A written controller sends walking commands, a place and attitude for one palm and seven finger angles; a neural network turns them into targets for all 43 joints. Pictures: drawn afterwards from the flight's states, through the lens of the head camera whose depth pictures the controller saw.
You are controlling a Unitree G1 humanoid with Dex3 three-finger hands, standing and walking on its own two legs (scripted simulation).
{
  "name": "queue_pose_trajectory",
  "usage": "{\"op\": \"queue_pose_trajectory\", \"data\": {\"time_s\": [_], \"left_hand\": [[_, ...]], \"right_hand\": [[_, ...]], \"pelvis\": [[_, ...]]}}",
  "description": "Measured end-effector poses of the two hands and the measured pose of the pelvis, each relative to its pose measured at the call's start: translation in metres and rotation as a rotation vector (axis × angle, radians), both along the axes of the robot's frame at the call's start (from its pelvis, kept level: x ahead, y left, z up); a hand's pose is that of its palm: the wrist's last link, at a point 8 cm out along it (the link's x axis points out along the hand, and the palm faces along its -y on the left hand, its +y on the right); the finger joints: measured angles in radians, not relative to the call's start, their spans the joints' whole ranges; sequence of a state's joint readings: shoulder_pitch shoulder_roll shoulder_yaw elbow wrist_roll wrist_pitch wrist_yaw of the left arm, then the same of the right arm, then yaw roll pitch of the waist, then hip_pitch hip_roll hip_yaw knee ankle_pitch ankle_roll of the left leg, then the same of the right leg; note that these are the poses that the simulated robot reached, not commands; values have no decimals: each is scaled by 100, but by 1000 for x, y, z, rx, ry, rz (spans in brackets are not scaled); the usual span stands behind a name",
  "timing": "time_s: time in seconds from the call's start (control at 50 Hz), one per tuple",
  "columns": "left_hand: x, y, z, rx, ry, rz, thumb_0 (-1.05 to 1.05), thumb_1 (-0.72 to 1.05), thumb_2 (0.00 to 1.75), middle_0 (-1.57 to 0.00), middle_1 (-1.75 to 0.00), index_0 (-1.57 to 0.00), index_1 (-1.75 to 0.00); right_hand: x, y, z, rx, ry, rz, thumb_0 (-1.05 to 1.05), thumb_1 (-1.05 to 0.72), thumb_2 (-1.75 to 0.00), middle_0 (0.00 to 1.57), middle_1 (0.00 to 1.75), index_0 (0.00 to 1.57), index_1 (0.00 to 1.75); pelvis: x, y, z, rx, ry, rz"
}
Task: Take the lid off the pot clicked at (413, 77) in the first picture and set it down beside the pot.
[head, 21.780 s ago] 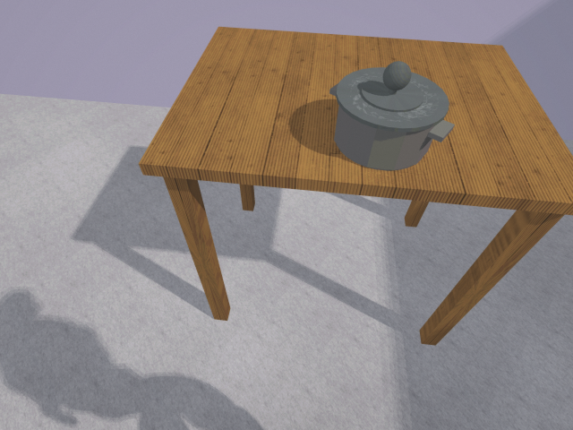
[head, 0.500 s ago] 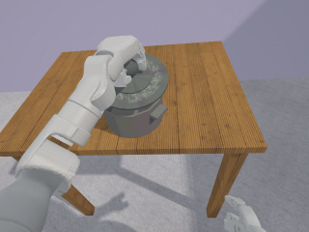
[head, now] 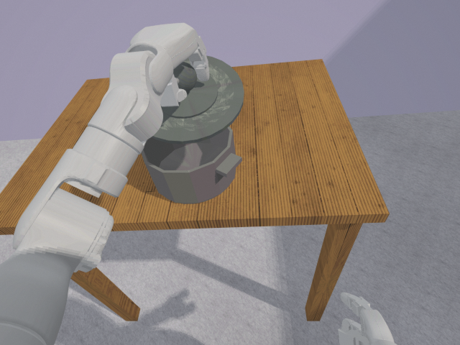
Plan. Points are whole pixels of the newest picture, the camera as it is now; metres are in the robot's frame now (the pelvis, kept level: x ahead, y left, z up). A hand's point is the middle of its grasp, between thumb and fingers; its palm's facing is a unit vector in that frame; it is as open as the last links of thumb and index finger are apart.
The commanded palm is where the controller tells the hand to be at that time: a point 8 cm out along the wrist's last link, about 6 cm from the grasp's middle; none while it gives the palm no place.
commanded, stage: lift the lid straight up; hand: left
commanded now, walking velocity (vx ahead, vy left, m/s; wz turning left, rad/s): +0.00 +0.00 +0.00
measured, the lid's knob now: (182, 77) +0.47 +0.08 +0.26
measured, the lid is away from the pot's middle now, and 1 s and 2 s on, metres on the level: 0.02 0.02 0.15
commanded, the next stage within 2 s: move the lid sideways beside the pot in 0.66 s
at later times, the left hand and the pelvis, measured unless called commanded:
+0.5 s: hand (169, 51) +0.46 +0.09 +0.31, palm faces -0.01 -0.03 -1.00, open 7.5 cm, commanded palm +0.43 +0.10 +0.38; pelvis +0.01 +0.00 +0.00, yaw +0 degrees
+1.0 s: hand (156, 50) +0.46 +0.10 +0.31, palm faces +0.04 -0.05 -1.00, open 7.5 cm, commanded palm +0.42 +0.13 +0.38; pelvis +0.01 +0.02 +0.00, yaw +0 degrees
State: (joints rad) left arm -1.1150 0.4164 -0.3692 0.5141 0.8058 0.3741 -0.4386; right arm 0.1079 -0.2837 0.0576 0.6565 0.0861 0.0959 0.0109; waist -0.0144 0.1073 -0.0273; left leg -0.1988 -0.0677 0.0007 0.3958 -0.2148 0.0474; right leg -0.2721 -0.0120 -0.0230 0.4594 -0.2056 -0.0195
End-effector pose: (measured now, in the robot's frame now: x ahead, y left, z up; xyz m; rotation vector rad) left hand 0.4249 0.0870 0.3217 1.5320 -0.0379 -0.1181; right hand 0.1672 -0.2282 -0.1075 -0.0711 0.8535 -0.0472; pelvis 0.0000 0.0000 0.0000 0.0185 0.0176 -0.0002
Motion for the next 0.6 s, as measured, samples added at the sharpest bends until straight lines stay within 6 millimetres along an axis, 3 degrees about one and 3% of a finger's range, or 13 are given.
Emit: {"op": "queue_pose_trajectory", "data": {"time_s": [0.2,0.6], "left_hand": [[4,-3,15,-2,-15,15,0,0,123,-91,-45,-94,-47],[18,2,40,-1,-43,29,0,0,123,-91,-45,-94,-47]], "right_hand": [[7,4,4,3,-18,12,1,-91,-90,19,30,20,30],[3,8,-1,-10,18,7,1,-91,-90,20,30,20,30]], "pelvis": [[-1,0,0,2,7,0],[8,7,1,-3,30,3]]}}
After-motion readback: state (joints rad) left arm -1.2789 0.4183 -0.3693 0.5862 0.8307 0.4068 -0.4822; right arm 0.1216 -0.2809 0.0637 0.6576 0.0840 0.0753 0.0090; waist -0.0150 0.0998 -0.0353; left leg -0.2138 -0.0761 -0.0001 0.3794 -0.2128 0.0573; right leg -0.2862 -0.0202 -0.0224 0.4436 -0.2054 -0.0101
